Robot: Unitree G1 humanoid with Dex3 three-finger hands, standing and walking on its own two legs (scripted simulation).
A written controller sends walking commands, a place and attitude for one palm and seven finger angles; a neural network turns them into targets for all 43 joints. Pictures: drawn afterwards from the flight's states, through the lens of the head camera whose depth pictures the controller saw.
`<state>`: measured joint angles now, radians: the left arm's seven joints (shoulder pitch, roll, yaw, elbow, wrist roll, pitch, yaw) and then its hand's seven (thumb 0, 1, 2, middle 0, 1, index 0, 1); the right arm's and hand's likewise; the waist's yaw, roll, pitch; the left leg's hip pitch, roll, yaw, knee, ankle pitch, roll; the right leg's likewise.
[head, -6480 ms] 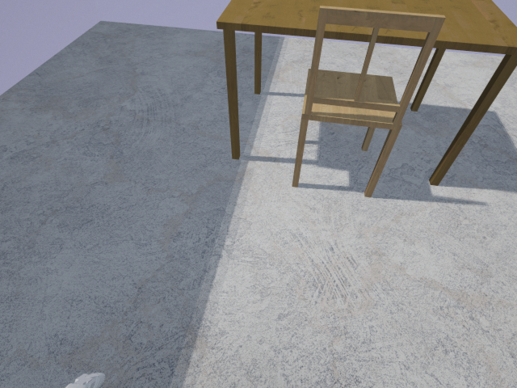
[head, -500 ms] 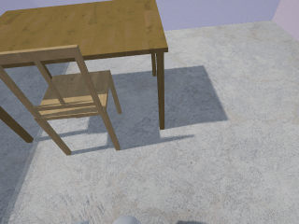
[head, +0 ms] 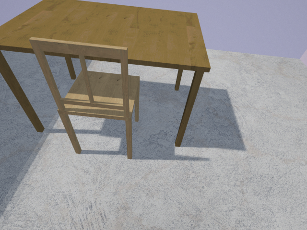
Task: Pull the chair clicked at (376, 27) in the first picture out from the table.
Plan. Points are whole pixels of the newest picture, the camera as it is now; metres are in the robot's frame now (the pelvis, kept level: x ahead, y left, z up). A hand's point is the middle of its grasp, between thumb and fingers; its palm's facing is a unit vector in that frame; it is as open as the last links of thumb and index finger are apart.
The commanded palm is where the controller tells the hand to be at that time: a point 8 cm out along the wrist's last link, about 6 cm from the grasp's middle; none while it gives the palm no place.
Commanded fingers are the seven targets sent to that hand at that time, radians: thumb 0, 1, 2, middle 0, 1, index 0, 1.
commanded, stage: take the last steps up to it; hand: left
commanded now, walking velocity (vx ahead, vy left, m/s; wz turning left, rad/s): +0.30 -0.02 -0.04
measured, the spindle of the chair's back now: (87, 80) +0.75 +0.39 -0.09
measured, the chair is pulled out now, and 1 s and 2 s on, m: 0.00 0.00 0.00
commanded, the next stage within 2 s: come to a stop and stand still in 0.68 s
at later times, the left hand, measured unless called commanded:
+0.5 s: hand (120, 196) +0.26 +0.13 -0.17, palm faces -0.01 -0.98 -0.19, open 7.3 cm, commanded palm none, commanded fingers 0.00 0.90 0.90 -0.20 -0.30 -0.20 -0.30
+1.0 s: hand (108, 204) +0.23 +0.16 -0.19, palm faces +0.06 -0.99 -0.13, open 7.3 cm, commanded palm none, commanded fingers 0.00 0.90 0.90 -0.20 -0.30 -0.20 -0.30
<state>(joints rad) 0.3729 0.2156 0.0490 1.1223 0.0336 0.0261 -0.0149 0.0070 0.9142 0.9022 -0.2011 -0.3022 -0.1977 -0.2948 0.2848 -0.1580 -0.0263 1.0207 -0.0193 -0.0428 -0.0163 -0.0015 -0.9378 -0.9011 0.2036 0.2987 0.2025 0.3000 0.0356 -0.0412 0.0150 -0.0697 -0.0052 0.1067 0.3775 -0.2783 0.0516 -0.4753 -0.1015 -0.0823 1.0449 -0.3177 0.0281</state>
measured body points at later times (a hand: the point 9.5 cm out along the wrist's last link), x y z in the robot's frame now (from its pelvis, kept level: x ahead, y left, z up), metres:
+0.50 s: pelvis +0.15 -0.04 -0.02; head +0.16 -0.06 +0.43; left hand +0.26 +0.18 -0.16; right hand +0.07 -0.25 -0.18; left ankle +0.08 +0.08 -0.66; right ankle +0.22 -0.13 -0.74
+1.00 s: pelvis +0.26 +0.00 +0.00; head +0.28 +0.02 +0.45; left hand +0.23 +0.22 -0.17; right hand +0.32 -0.23 -0.14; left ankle +0.29 +0.09 -0.74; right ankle +0.26 -0.14 -0.71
